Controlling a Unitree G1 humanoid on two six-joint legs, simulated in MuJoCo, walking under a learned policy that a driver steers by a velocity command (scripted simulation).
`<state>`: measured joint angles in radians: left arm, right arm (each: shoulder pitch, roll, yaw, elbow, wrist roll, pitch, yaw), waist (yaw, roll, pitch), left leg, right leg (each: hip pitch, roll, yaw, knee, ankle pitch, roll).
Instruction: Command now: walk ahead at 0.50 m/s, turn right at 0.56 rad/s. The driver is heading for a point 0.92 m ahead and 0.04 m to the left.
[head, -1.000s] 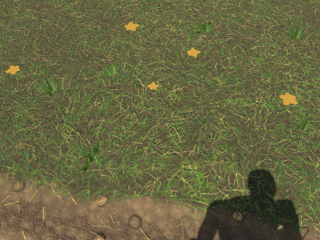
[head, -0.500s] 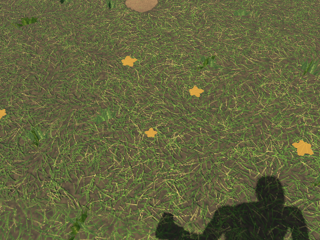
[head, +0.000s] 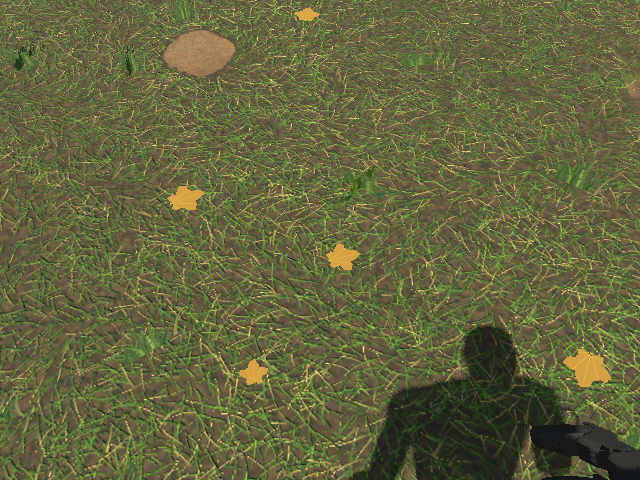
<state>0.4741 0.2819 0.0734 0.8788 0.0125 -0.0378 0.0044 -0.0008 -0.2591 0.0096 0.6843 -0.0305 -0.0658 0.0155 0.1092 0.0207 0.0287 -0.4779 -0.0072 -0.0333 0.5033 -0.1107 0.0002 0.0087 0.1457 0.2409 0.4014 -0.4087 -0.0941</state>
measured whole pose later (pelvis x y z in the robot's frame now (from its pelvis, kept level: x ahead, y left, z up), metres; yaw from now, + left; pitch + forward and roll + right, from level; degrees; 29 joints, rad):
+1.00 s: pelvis +0.49 -0.04 +0.00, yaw +6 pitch +1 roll -1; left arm 0.41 0.23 0.04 0.95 0.02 -0.08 0.02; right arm 0.05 -0.23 -0.04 0.77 -0.04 0.00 0.07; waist 0.05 0.01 0.06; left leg -0.56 0.04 0.11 0.65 -0.12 0.11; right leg 0.12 0.00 -0.30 0.27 -0.40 0.01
